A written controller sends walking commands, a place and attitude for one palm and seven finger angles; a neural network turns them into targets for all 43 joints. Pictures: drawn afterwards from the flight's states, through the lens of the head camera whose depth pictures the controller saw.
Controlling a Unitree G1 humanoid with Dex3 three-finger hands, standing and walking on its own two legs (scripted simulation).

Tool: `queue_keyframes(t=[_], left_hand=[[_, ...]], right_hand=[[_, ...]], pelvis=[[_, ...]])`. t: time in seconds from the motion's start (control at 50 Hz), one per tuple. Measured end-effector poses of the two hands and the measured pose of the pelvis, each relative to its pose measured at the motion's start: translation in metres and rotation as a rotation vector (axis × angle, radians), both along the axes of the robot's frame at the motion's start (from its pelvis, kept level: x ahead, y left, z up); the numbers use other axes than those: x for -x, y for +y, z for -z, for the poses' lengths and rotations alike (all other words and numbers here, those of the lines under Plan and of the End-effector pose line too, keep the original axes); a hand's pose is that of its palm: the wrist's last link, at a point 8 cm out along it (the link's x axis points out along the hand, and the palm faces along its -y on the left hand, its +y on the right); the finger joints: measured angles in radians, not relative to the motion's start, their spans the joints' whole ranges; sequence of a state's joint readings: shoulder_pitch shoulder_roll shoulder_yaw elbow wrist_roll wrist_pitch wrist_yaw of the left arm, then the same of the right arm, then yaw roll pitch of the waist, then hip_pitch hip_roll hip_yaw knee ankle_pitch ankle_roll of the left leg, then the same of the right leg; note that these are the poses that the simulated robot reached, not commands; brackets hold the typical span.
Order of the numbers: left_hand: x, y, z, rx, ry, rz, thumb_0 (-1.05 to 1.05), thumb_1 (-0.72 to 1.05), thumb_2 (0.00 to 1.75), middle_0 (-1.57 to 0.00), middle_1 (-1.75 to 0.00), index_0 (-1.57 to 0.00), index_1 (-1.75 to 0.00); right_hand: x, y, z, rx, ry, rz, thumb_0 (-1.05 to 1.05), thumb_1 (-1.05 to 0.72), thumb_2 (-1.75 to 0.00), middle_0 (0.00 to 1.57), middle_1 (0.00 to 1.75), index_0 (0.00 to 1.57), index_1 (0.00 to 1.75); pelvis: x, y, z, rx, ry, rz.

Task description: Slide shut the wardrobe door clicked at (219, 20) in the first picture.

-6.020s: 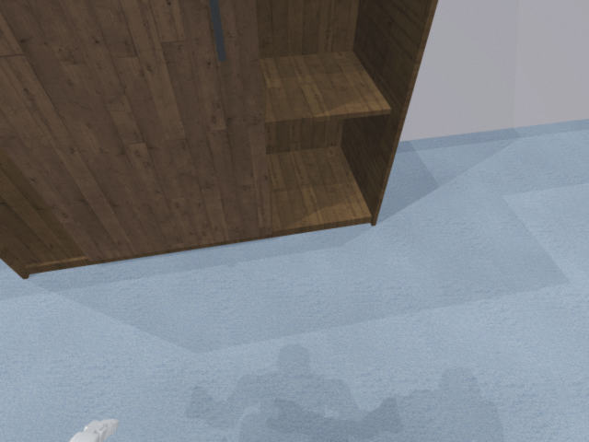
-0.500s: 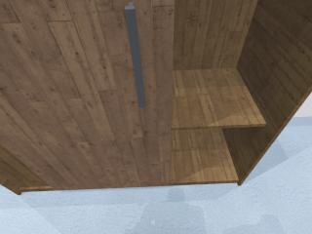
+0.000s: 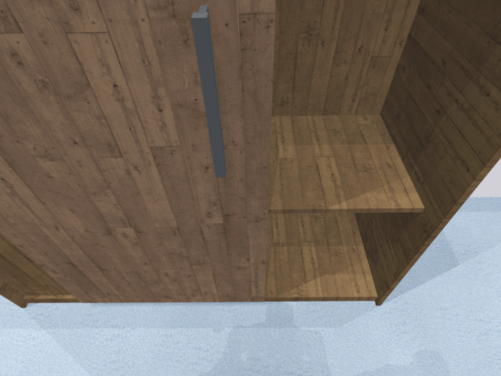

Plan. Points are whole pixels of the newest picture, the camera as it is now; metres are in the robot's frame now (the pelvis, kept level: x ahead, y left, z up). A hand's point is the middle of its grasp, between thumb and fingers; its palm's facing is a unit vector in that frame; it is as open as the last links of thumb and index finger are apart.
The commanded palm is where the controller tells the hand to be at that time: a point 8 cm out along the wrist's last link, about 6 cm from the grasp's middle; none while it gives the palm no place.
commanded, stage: look again from close up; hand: left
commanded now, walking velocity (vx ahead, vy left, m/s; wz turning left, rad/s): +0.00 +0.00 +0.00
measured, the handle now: (213, 105) +0.48 +0.09 +0.20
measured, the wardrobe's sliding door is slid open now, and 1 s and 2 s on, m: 0.45 0.45 0.45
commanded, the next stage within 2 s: raise the hand with hooked fingers in 0.84 s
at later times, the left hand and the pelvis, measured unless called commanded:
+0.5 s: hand out of the picture +0.02 +0.18 -0.17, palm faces +0.03 -0.98 -0.22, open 7.3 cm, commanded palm none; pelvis +0.01 +0.00 +0.00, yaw +0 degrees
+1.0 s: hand out of the picture +0.04 +0.19 -0.16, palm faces +0.15 -0.97 -0.21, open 7.3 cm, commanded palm +0.10 +0.24 -0.06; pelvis +0.00 +0.01 +0.00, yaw +0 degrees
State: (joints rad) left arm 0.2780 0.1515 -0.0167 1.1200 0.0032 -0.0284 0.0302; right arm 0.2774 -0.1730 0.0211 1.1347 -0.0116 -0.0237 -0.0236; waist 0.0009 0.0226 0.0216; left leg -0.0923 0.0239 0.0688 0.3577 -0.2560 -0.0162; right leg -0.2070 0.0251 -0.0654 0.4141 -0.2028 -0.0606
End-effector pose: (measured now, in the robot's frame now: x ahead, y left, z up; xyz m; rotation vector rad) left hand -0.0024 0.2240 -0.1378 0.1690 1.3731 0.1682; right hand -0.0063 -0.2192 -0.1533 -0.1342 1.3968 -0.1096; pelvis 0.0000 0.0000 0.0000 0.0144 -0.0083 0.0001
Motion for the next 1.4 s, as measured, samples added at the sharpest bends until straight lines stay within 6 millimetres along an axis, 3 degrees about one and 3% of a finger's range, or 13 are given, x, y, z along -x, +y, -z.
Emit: queue_keyframes(t=[0.54, 0.96, 1.0, 1.06, 1.12, 1.18, 1.24, 1.32, 1.4], left_hand=[[-0.015, 0.000, 0.001, -0.001, -0.035, 0.001, 0.00, 0.91, 0.90, -0.20, -0.30, -0.20, -0.30], [-0.005, 0.006, 0.004, 0.006, -0.014, -0.002, 0.00, 0.91, 0.90, -0.20, -0.30, -0.20, -0.30], [-0.030, 0.016, -0.013, -0.008, -0.169, -0.096, 0.01, 0.93, 0.90, -0.20, -0.30, -0.20, -0.30], [-0.094, 0.029, -0.072, -0.065, -0.599, -0.101, 0.02, 0.92, 0.89, -0.20, -0.31, -0.20, -0.31], [-0.153, 0.030, -0.130, -0.047, -0.999, -0.049, 0.02, 0.88, 0.87, -0.20, -0.33, -0.20, -0.33], [-0.182, 0.020, -0.164, 0.053, -1.333, 0.038, 0.01, 0.83, 0.85, -0.20, -0.36, -0.20, -0.36], [-0.179, 0.010, -0.164, 0.143, -1.483, 0.154, 0.00, 0.76, 0.83, -0.21, -0.40, -0.21, -0.40], [-0.148, 0.014, -0.135, 0.183, -1.361, 0.141, 0.00, 0.66, 0.79, -0.22, -0.46, -0.22, -0.46], [-0.115, 0.036, -0.122, 0.081, -1.267, 0.024, 0.01, 0.56, 0.75, -0.23, -0.52, -0.23, -0.52]], right_hand=[[0.010, 0.000, -0.003, 0.003, 0.030, 0.011, 0.00, -0.91, -0.90, 0.20, 0.29, 0.20, 0.29], [0.010, 0.009, -0.004, 0.003, 0.028, 0.014, 0.00, -0.91, -0.90, 0.20, 0.29, 0.20, 0.29], [-0.002, 0.007, -0.007, 0.025, -0.070, 0.023, 0.00, -0.91, -0.90, 0.20, 0.29, 0.20, 0.29], [-0.039, 0.000, -0.017, 0.063, -0.316, 0.016, 0.01, -0.91, -0.90, 0.20, 0.29, 0.21, 0.29], [-0.086, -0.007, -0.030, 0.085, -0.546, -0.026, 0.01, -0.91, -0.90, 0.20, 0.29, 0.20, 0.29], [-0.133, -0.013, -0.048, 0.102, -0.743, -0.072, 0.01, -0.91, -0.90, 0.20, 0.29, 0.20, 0.29], [-0.171, -0.016, -0.066, 0.113, -0.886, -0.122, 0.01, -0.91, -0.90, 0.20, 0.29, 0.20, 0.29], [-0.207, -0.010, -0.084, 0.124, -0.980, -0.180, 0.01, -0.91, -0.90, 0.20, 0.29, 0.20, 0.29], [-0.223, 0.009, -0.087, 0.113, -0.998, -0.239, 0.01, -0.91, -0.90, 0.20, 0.29, 0.20, 0.29]], pelvis=[[-0.005, -0.004, 0.000, 0.005, 0.001, -0.005], [-0.003, 0.005, 0.000, 0.010, 0.005, -0.001], [0.000, 0.007, 0.003, 0.010, -0.002, 0.004], [0.005, 0.012, 0.006, 0.004, 0.004, -0.017], [0.012, 0.016, 0.013, 0.003, 0.040, -0.041], [0.018, 0.017, 0.026, -0.004, 0.098, -0.028], [0.022, 0.016, 0.042, -0.008, 0.133, -0.016], [0.024, 0.016, 0.054, -0.004, 0.145, -0.022], [0.024, 0.017, 0.057, 0.019, 0.147, -0.050]])
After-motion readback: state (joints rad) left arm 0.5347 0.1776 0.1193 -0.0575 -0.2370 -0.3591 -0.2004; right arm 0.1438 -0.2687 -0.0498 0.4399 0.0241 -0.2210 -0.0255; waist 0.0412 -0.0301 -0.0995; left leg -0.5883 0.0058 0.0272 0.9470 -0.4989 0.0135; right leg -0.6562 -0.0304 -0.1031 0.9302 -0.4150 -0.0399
